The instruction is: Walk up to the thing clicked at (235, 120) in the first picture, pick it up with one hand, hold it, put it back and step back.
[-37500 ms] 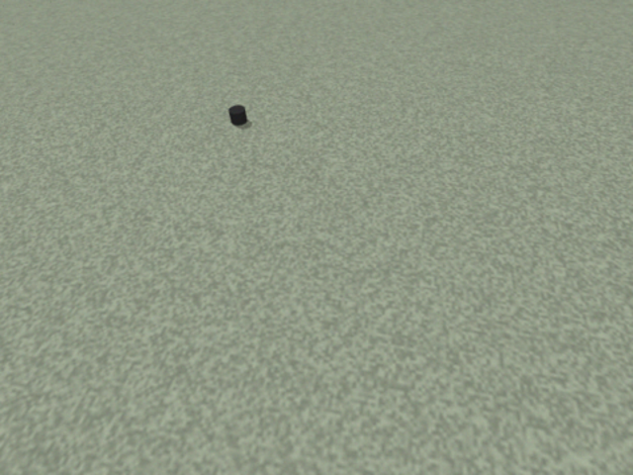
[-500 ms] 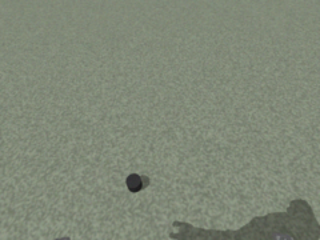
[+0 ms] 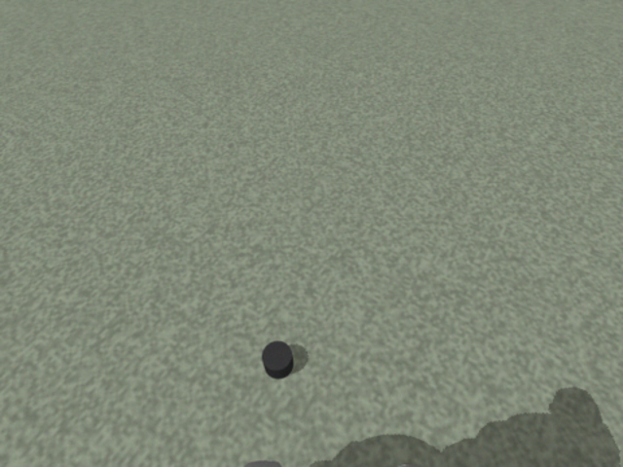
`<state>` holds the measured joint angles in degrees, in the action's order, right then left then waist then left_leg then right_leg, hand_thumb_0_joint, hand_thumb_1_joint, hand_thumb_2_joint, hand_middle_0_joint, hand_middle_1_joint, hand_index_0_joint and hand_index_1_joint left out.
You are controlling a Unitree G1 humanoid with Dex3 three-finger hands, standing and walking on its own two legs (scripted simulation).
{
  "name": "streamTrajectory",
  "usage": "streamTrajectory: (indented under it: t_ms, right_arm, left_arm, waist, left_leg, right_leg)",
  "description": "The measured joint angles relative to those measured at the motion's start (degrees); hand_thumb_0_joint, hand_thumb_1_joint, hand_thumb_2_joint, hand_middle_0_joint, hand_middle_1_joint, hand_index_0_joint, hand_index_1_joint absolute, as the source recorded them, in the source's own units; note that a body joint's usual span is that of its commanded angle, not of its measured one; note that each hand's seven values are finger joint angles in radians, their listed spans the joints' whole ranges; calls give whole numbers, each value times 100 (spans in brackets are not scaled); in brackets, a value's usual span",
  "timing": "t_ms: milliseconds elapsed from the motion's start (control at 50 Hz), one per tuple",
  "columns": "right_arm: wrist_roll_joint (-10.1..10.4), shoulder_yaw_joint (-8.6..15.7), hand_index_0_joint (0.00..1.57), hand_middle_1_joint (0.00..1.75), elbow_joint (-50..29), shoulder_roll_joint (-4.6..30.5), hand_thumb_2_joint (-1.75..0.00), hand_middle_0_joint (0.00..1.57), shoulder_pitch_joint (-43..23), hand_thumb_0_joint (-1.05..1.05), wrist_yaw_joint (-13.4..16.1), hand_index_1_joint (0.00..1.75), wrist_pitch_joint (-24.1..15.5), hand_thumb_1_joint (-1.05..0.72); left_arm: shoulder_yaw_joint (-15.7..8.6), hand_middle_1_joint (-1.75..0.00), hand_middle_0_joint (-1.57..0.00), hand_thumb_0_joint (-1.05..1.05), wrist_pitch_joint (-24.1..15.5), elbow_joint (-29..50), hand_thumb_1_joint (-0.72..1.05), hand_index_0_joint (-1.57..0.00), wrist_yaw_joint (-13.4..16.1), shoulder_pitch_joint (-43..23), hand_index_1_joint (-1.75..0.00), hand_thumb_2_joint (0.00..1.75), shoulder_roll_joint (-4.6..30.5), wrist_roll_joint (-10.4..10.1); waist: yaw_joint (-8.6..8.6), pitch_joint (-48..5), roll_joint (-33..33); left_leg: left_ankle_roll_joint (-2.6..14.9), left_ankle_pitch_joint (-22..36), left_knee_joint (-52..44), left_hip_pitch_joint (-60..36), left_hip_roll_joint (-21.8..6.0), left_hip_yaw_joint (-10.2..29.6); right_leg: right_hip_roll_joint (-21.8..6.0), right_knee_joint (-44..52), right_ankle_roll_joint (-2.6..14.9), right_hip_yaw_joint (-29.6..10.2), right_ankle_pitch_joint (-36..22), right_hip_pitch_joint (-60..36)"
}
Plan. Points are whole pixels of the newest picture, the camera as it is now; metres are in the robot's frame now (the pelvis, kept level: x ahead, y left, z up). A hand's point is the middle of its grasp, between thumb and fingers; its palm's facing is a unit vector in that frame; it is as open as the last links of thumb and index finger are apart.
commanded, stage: walk up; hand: left
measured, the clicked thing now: (278, 360) +0.52 +0.17 -0.71
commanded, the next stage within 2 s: none
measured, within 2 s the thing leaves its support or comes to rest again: neither
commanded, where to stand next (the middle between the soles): +0.12 -0.04 m, yaw -3 degrees
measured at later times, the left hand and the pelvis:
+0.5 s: hand out of the picture +0.11 +0.19 -0.17, palm faces -0.15 -0.93 -0.34, open 7.4 cm; pelvis -0.02 -0.06 -0.02, yaw -6 degrees
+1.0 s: hand out of the picture +0.08 +0.33 -0.16, palm faces -0.02 -0.86 -0.52, open 7.4 cm; pelvis +0.01 +0.01 -0.02, yaw -2 degrees
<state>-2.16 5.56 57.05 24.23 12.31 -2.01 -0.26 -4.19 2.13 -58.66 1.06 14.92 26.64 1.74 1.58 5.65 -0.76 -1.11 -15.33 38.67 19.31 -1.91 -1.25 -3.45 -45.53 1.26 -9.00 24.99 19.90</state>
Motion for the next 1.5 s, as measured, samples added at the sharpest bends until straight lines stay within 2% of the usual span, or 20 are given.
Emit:
streamTrajectory:
  t_ms: [100, 240, 320, 380, 420, 460, 520, 620, 760, 860, 900, 940, 1020, 1120, 1240, 1300, 1360, 1420, 1460, 1500]
  right_arm:
    - [70, -185, 20, 30, -95, -448, -90, 20, 54, 0, 371, 30, -97, -90]
    - [95, -114, 21, 30, -466, -261, -90, 21, 224, 0, 627, 30, -327, -90]
    - [63, -62, 21, 30, -667, -3, -90, 21, 375, 0, 667, 30, -434, -90]
    - [8, -52, 21, 30, -754, 194, -90, 20, 441, 0, 564, 30, -389, -90]
    - [-35, -53, 21, 30, -789, 329, -90, 20, 462, 0, 451, 30, -277, -90]
    - [-44, -42, 20, 30, -770, 504, -90, 20, 438, 0, 396, 30, -134, -90]
    - [57, -76, 20, 30, -589, 430, -90, 20, 388, 1, 460, 30, 47, -90]
    - [141, -226, 20, 30, -519, 146, -90, 20, 325, 1, 316, 30, 62, -90]
    - [-204, -131, 20, 30, -950, 27, -90, 20, 201, 1, -73, 30, 448, -90]
    - [35, 3, 20, 30, -975, 137, -90, 20, 15, 1, -113, 30, 297, -90]
    - [142, 16, 20, 30, -895, 94, -90, 20, -48, 1, -22, 30, 88, -90]
    - [149, -66, 20, 30, -878, 36, -90, 20, -59, 1, 97, 30, -91, -90]
    - [173, -292, 20, 30, -765, -209, -90, 20, -42, 0, 290, 30, -230, -90]
    - [139, -327, 21, 30, -796, -307, -90, 21, 165, 0, 605, 30, -388, -90]
    - [53, -158, 21, 30, -842, 60, -90, 21, 461, 0, 759, 30, -380, -90]
    - [32, -106, 21, 30, -882, 221, -90, 20, 501, 0, 728, 30, -313, -90]
    - [-6, -99, 20, 30, -951, 336, -90, 20, 424, 1, 582, 30, -137, -90]
    - [-24, -104, 20, 30, -949, 469, -90, 20, 269, 1, 488, 30, 73, -90]
    - [27, -126, 20, 30, -821, 365, -90, 20, 232, 1, 511, 30, 167, -90]
    - [74, -186, 20, 30, -651, 256, -90, 20, 171, 1, 461, 30, 187, -90]
  left_arm:
    - [-144, -30, -20, 1, 374, 466, 90, -21, -135, -322, -29, 90, 246, 33]
    - [-259, -30, -20, 1, 450, 1003, 91, -20, -426, -447, -29, 90, 292, 126]
    - [-236, -30, -20, 1, 453, 1074, 91, -21, -496, -530, -29, 90, 237, 92]
    - [-178, -30, -20, 1, 329, 993, 91, -21, -517, -557, -29, 90, 136, -21]
    - [-144, -30, -20, 1, 200, 903, 91, -21, -516, -518, -29, 90, 30, -72]
    - [-139, -30, -20, 0, 61, 793, 91, -21, -454, -511, -29, 89, -199, -59]
    - [-14, -30, -20, 0, -21, 777, 90, -21, -378, -371, -29, 89, -475, 34]
    - [122, -30, -21, 1, -176, 642, 90, -21, -240, -246, -30, 89, -655, -6]
    - [25, -30, -21, 1, -551, 831, 90, -22, 245, 56, -30, 89, -355, -82]
    - [-55, -30, -21, 1, -508, 927, 90, -21, 257, 143, -30, 89, -18, 12]
    - [-86, -30, -21, 1, -348, 928, 90, -21, 191, 64, -30, 89, 140, 5]
    - [-110, -30, -20, 1, -125, 875, 90, -21, 195, -79, -30, 89, 161, -15]
    - [-78, -30, -20, 1, 127, 813, 90, -21, 95, -404, -29, 90, 186, -9]
    - [-209, -30, -20, 1, 328, 1150, 90, -21, -186, -566, -29, 90, 255, 113]
    - [-279, -30, -20, 1, 417, 1338, 90, -21, -336, -629, -29, 89, 186, 97]
    - [-236, -30, -20, 1, 402, 1246, 90, -21, -311, -672, -29, 89, 119, -10]
    - [-128, -30, -20, 1, 244, 1049, 90, -21, -291, -568, -29, 89, 9, -120]
    - [-102, -30, -20, 1, 25, 793, 90, -21, -233, -457, -29, 89, -267, -105]
    - [-17, -30, -20, 1, -48, 704, 90, -21, -204, -342, -29, 89, -416, -19]
    - [54, -30, -21, 1, -78, 564, 90, -21, -176, -285, -30, 89, -553, 3]
  waist:
    - [-37, 270, -388]
    - [-5, 454, -763]
    - [-67, 449, -803]
    - [-188, 363, -728]
    - [-281, 231, -592]
    - [-363, 232, -167]
    - [-285, 131, 110]
    - [-183, -11, 401]
    - [-141, 138, 670]
    - [2, 206, 556]
    - [109, 268, 257]
    - [140, 314, 114]
    - [70, 260, -132]
    - [31, 379, -672]
    - [-69, 513, -906]
    - [-154, 567, -868]
    - [-247, 450, -673]
    - [-339, 402, -72]
    - [-283, 273, 104]
    - [-151, 142, 205]
  left_leg:
    - [39, -40, -119, -29, -98, -44]
    - [-19, -145, 82, 70, -351, -311]
    - [-107, -272, 335, 144, -573, -373]
    - [-131, -367, 499, 194, -725, -360]
    - [-86, -502, 717, 311, -824, -303]
    - [148, -819, 1199, 512, -1016, -3]
    - [250, -1578, 2036, 757, -468, 519]
    - [229, -1275, 2169, 863, 40, 383]
    - [78, -1165, 2735, 1202, 134, 604]
    - [123, -1097, 1450, 880, -42, 427]
    - [-1, -603, 1037, 652, 146, 200]
    - [7, -754, 1306, 715, 232, 126]
    - [49, -678, 1152, 682, 169, 295]
    - [-60, -466, 826, 544, 67, 372]
    - [-171, -425, 947, 709, -134, 541]
    - [-211, -400, 1023, 812, -246, 661]
    - [-116, -473, 1173, 956, -404, 765]
    - [252, -978, 1742, 1184, -543, 1222]
    - [285, -1446, 2212, 1270, -150, 1444]
    - [242, -1500, 2484, 1274, 147, 1244]
  right_leg:
    - [706, -2211, -4, -90, 246, 907]
    - [660, -3037, -154, -349, -205, 1320]
    - [359, -2524, -195, -278, -217, 1171]
    - [51, -1363, -170, 113, -66, 757]
    - [-12, -493, -145, 421, 24, 327]
    - [197, -194, -316, 692, -75, 59]
    - [253, -376, -338, 729, 24, 75]
    - [215, 8, -263, 728, -138, -46]
    - [-19, 24, -328, 837, -97, -18]
    - [-458, -255, -350, 757, 116, 88]
    - [-703, -717, -127, 497, 324, 267]
    - [-462, -1406, 31, 126, 622, 502]
    - [101, -2308, 66, 262, 621, 915]
    - [252, -2807, -36, 341, 190, 1372]
    - [315, -3257, -159, -69, -10, 1636]
    - [215, -2793, -178, -6, 8, 1397]
    - [79, -1396, -190, 415, 263, 752]
    - [332, -820, -346, 828, 286, 331]
    - [323, -967, -327, 871, 314, 366]
    - [247, -816, -264, 775, 221, 314]
